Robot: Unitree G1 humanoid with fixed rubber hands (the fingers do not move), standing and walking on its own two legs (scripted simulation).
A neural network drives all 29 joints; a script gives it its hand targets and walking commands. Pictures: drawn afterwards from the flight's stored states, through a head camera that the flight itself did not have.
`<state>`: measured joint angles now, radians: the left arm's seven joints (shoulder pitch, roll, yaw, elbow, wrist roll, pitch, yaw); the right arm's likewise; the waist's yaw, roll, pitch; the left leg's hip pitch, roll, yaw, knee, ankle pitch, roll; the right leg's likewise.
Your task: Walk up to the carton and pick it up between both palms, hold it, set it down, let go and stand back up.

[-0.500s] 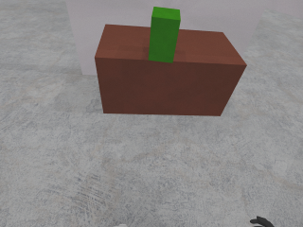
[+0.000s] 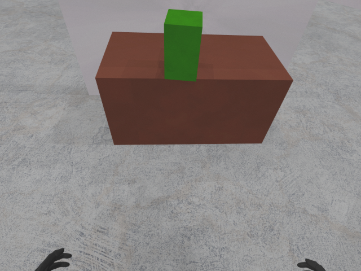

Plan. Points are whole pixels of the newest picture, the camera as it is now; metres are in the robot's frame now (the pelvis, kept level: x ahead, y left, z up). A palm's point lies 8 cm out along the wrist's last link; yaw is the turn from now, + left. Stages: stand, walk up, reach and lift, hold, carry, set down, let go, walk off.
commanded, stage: walk up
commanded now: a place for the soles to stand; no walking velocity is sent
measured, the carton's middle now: (182, 46) +1.15 +0.00 -0.05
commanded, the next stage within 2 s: none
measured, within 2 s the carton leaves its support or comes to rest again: neither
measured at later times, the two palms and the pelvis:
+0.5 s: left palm (45, 256) +0.19 +0.32 -0.11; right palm (306, 232) +0.24 -0.30 -0.05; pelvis +0.12 +0.01 -0.01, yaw +3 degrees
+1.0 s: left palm (78, 235) +0.23 +0.25 -0.10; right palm (314, 197) +0.34 -0.37 -0.07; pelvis +0.22 -0.06 -0.01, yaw +3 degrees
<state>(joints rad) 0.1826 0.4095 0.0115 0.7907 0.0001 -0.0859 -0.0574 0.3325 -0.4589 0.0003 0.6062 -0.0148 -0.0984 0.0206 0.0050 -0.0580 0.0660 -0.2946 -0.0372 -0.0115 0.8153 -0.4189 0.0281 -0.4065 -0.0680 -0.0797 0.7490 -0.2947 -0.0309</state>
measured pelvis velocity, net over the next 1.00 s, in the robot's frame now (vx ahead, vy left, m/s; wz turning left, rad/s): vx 0.22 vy -0.06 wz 0.06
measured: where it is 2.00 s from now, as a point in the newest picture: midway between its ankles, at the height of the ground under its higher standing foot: (184, 243)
